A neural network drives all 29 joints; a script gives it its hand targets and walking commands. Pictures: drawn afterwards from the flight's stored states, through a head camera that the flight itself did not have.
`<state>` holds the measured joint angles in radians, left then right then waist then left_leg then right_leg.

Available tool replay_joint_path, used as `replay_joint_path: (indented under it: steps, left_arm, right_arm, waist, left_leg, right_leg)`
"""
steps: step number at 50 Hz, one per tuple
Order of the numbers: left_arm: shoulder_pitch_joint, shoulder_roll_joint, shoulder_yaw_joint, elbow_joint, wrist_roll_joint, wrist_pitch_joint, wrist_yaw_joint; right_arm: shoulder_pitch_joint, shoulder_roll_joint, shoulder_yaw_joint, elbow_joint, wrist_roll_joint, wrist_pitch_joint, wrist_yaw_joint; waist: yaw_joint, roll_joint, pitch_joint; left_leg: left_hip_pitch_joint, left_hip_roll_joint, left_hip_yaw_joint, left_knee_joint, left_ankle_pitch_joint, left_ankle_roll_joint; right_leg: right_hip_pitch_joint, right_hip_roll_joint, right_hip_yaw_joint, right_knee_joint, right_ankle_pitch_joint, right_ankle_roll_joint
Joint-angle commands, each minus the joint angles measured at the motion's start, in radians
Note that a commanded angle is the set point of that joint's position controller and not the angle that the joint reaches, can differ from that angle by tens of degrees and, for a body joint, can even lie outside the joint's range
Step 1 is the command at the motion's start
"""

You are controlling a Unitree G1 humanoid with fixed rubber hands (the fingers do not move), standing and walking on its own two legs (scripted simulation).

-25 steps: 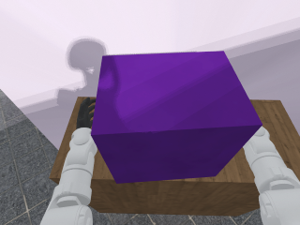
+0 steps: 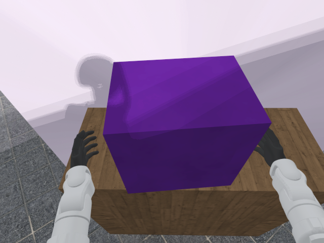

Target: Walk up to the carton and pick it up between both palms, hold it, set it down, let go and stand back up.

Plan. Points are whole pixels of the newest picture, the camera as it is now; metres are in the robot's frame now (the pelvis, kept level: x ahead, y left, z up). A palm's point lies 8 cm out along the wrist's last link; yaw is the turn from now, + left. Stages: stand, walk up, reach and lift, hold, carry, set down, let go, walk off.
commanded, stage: set down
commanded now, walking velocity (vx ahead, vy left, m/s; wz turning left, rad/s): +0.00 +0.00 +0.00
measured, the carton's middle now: (177, 129) +0.40 -0.01 +0.05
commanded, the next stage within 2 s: none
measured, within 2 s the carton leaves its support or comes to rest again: neither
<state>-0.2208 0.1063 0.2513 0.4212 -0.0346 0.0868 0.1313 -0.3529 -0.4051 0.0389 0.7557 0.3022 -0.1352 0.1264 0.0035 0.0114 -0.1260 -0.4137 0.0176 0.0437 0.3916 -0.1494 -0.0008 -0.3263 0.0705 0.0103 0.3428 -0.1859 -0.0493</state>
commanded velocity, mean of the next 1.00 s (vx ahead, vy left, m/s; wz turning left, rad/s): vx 0.00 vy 0.00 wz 0.00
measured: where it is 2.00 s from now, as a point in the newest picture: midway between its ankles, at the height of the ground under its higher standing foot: outside the picture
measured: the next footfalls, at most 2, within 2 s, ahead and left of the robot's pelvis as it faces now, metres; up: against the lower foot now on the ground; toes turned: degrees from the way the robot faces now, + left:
none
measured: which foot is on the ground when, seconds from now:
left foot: down 0.00-1.00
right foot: down 0.00-1.00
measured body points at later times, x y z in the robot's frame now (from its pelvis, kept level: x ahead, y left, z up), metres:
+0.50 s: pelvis -0.02 +0.00 +0.00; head +0.00 +0.00 +0.45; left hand +0.27 +0.23 +0.03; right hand +0.28 -0.25 +0.02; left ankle +0.02 +0.11 -0.74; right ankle -0.02 -0.09 -0.74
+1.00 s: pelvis -0.01 -0.01 +0.00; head -0.01 -0.01 +0.45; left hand +0.21 +0.23 +0.02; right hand +0.21 -0.26 +0.01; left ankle +0.02 +0.11 -0.74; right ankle -0.02 -0.09 -0.74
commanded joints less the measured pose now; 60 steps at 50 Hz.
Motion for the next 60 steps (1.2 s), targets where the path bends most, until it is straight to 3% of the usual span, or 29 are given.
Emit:
replay_joint_path:
  steps: [1,4,6,7,9,10,11,13,16,17,19,21,25,26,28,32,35,38,39,40,43,48,49,51,55,56,57,59,60]
  left_arm:
    - [-0.149,0.183,-0.155,-0.434,-0.074,-0.039,-0.007]
    - [-0.269,0.198,-0.153,-0.384,-0.075,-0.026,0.000]
    - [-0.181,0.187,-0.171,-0.463,-0.066,-0.023,0.008]
    - [-0.264,0.190,-0.175,-0.420,-0.075,-0.019,0.012]
    - [-0.135,0.157,-0.200,-0.465,-0.072,-0.011,0.014]
    - [-0.309,0.187,-0.178,-0.407,-0.078,-0.006,0.018]
    - [-0.176,0.149,-0.211,-0.383,-0.078,-0.002,0.020]
    - [-0.229,0.170,-0.193,-0.409,-0.074,-0.007,0.028]
    - [-0.024,0.140,-0.201,-0.457,-0.064,-0.010,0.024]
    - [-0.175,0.165,-0.192,-0.448,-0.074,-0.006,0.028]
    - [-0.067,0.142,-0.214,-0.486,-0.080,-0.010,0.030]
    - [-0.110,0.157,-0.216,-0.506,-0.100,-0.018,0.024]
    - [0.086,0.136,-0.206,-0.556,-0.074,-0.018,0.009]
    - [-0.014,0.170,-0.189,-0.542,-0.089,-0.023,0.009]
    - [0.104,0.144,-0.205,-0.551,-0.085,-0.036,0.002]
    - [0.088,0.166,-0.201,-0.556,-0.097,-0.061,0.004]
    - [0.298,0.162,-0.199,-0.631,-0.078,-0.089,-0.007]
    - [0.325,0.157,-0.206,-0.629,-0.093,-0.101,-0.016]
    - [0.262,0.163,-0.213,-0.574,-0.101,-0.105,-0.019]
    - [0.360,0.164,-0.201,-0.628,-0.091,-0.116,-0.029]
    - [0.277,0.195,-0.212,-0.592,-0.135,-0.135,-0.028]
    - [0.402,0.159,-0.236,-0.631,-0.127,-0.146,-0.011]
    - [0.304,0.183,-0.250,-0.626,-0.148,-0.148,-0.010]
    - [0.450,0.159,-0.243,-0.661,-0.130,-0.150,-0.003]
    - [0.423,0.138,-0.265,-0.660,-0.127,-0.150,0.012]
    - [0.458,0.158,-0.244,-0.607,-0.114,-0.145,-0.007]
    - [0.426,0.135,-0.264,-0.640,-0.114,-0.148,0.004]
    - [0.422,0.140,-0.257,-0.620,-0.113,-0.148,0.004]
    - [0.445,0.159,-0.245,-0.592,-0.111,-0.136,-0.012]
  right_arm:
    - [-0.217,-0.341,-0.042,-0.372,0.183,-0.048,0.042]
    - [-0.307,-0.355,-0.072,-0.343,0.167,-0.023,0.055]
    - [-0.197,-0.363,-0.085,-0.361,0.167,-0.016,0.068]
    - [-0.280,-0.362,-0.105,-0.344,0.148,-0.011,0.072]
    - [-0.137,-0.354,-0.107,-0.353,0.164,-0.007,0.086]
    - [-0.299,-0.359,-0.120,-0.347,0.142,0.002,0.089]
    - [-0.182,-0.351,-0.125,-0.306,0.137,0.007,0.095]
    - [-0.220,-0.345,-0.129,-0.352,0.140,0.005,0.108]
    - [-0.016,-0.327,-0.117,-0.405,0.137,-0.009,0.106]
    - [-0.164,-0.348,-0.147,-0.449,0.126,-0.012,0.103]
    - [-0.056,-0.362,-0.174,-0.465,0.120,-0.026,0.101]
    - [-0.082,-0.352,-0.169,-0.517,0.118,-0.032,0.096]
    - [0.099,-0.361,-0.170,-0.591,0.126,-0.053,0.084]
    - [0.011,-0.356,-0.176,-0.607,0.114,-0.050,0.079]
    - [0.143,-0.337,-0.163,-0.626,0.117,-0.054,0.080]
    - [0.149,-0.358,-0.175,-0.607,0.124,-0.054,0.074]
    - [0.374,-0.348,-0.146,-0.670,0.144,-0.076,0.070]
    - [0.389,-0.341,-0.134,-0.694,0.141,-0.081,0.056]
    - [0.340,-0.336,-0.134,-0.655,0.138,-0.072,0.054]
    - [0.463,-0.302,-0.110,-0.735,0.142,-0.079,0.041]
    - [0.378,-0.288,-0.118,-0.775,0.123,-0.074,0.032]
    - [0.498,-0.267,-0.144,-0.790,0.122,-0.066,0.051]
    - [0.431,-0.264,-0.161,-0.795,0.112,-0.056,0.048]
    - [0.557,-0.251,-0.166,-0.826,0.114,-0.060,0.053]
    - [0.518,-0.269,-0.192,-0.817,0.106,-0.053,0.071]
    - [0.593,-0.217,-0.159,-0.816,0.094,-0.042,0.054]
    - [0.551,-0.244,-0.170,-0.794,0.099,-0.043,0.065]
    - [0.547,-0.247,-0.171,-0.789,0.094,-0.037,0.068]
    - [0.589,-0.218,-0.157,-0.797,0.081,-0.029,0.055]
  waist:
    - [0.034,-0.022,-0.476]
    - [0.033,0.000,-0.414]
    - [0.025,0.008,-0.407]
    - [0.025,-0.005,-0.393]
    - [0.002,0.001,-0.363]
    - [0.020,0.000,-0.369]
    - [-0.003,-0.022,-0.303]
    - [0.016,-0.022,-0.306]
    - [0.003,-0.074,-0.297]
    - [0.011,-0.069,-0.331]
    - [-0.011,-0.081,-0.333]
    - [-0.008,-0.083,-0.349]
    - [-0.022,-0.108,-0.322]
    - [-0.004,-0.099,-0.331]
    - [-0.015,-0.118,-0.307]
    - [-0.002,-0.097,-0.288]
    - [0.004,-0.102,-0.308]
    - [0.003,-0.120,-0.293]
    - [0.004,-0.101,-0.246]
    - [0.003,-0.133,-0.272]
    - [0.010,-0.140,-0.211]
    - [0.012,-0.098,-0.141]
    - [-0.004,-0.112,-0.149]
    - [0.004,-0.108,-0.131]
    - [0.002,-0.099,-0.096]
    - [-0.012,-0.151,-0.071]
    - [0.000,-0.112,-0.056]
    - [-0.005,-0.148,-0.041]
    - [-0.017,-0.205,-0.036]
  left_leg:
    - [0.419,-0.002,-0.051,0.006,0.435,-0.014]
    - [0.388,0.000,-0.048,-0.017,0.280,-0.009]
    - [0.430,0.008,-0.058,-0.025,0.302,-0.012]
    - [0.404,0.010,-0.056,-0.034,0.230,-0.003]
    - [0.430,0.013,-0.068,-0.044,0.216,-0.007]
    - [0.368,0.010,-0.058,-0.049,0.105,0.002]
    - [0.373,0.014,-0.071,-0.058,0.100,0.004]
    - [0.358,0.016,-0.073,-0.068,0.009,0.007]
    - [0.393,0.014,-0.068,-0.059,0.100,0.010]
    - [0.354,0.013,-0.064,-0.064,0.047,0.014]
    - [0.383,0.016,-0.070,-0.062,0.100,0.012]
    - [0.364,0.006,-0.060,-0.054,0.104,0.019]
    - [0.391,-0.005,-0.064,-0.047,0.190,0.021]
    - [0.343,-0.010,-0.057,-0.054,0.156,0.026]
    - [0.349,-0.010,-0.057,-0.055,0.164,0.032]
    - [0.360,-0.009,-0.056,-0.056,0.169,0.024]
    - [0.445,-0.008,-0.056,-0.041,0.265,0.006]
    - [0.427,-0.017,-0.045,-0.039,0.291,0.008]
    - [0.386,-0.019,-0.036,-0.045,0.230,0.007]
    - [0.404,-0.023,-0.038,-0.040,0.255,0.011]
    - [0.367,-0.022,-0.031,-0.047,0.169,0.017]
    - [0.430,-0.006,-0.033,-0.058,0.155,-0.002]
    - [0.408,-0.004,-0.031,-0.062,0.097,0.010]
    - [0.427,-0.001,-0.032,-0.062,0.142,0.000]
    - [0.415,0.011,-0.042,-0.077,0.090,-0.003]
    - [0.430,-0.003,-0.028,-0.064,0.089,0.013]
    - [0.422,0.005,-0.042,-0.076,0.071,0.003]
    - [0.452,-0.004,-0.045,-0.052,0.041,0.005]
    - [0.476,-0.016,-0.035,-0.034,0.055,0.015]
  right_leg:
    - [0.200,-0.005,0.006,0.027,0.600,0.042]
    - [0.103,-0.012,0.007,-0.003,0.369,0.034]
    - [0.106,0.000,-0.006,-0.009,0.347,0.021]
    - [0.056,-0.001,-0.004,-0.014,0.261,0.022]
    - [0.079,-0.010,0.004,-0.031,0.240,0.010]
    - [0.030,-0.021,0.012,-0.036,0.114,0.016]
    - [0.034,-0.025,0.021,-0.049,0.110,0.012]
    - [0.007,-0.040,0.038,-0.056,-0.010,0.015]
    - [0.079,-0.050,0.057,-0.062,0.077,0.024]
    - [0.051,-0.048,0.055,-0.058,0.016,0.026]
    - [0.074,-0.038,0.039,-0.046,0.090,0.023]
    - [0.073,-0.037,0.036,-0.029,0.120,0.032]
    - [0.141,-0.035,0.041,-0.025,0.270,0.032]
    - [0.136,-0.036,0.038,-0.013,0.248,0.035]
    - [0.168,-0.050,0.055,-0.018,0.288,0.043]
    - [0.145,-0.036,0.036,-0.003,0.305,0.033]
    - [0.183,-0.030,0.041,-0.011,0.415,0.033]
    - [0.215,-0.037,0.048,-0.004,0.483,0.040]
    - [0.171,-0.042,0.056,-0.010,0.404,0.044]
    - [0.233,-0.059,0.078,-0.024,0.434,0.049]
    - [0.146,-0.072,0.082,-0.034,0.286,0.054]
    - [0.057,-0.066,0.067,-0.073,0.150,0.037]
    - [0.040,-0.069,0.070,-0.073,0.087,0.037]
    - [0.065,-0.073,0.079,-0.087,0.099,0.033]
    - [0.013,-0.068,0.071,-0.096,-0.019,0.017]
    - [0.025,-0.093,0.102,-0.114,-0.009,0.026]
    - [0.004,-0.085,0.096,-0.109,-0.042,0.019]
    - [-0.058,-0.110,0.111,-0.128,-0.139,0.002]
    - [-0.060,-0.128,0.127,-0.149,-0.132,0.004]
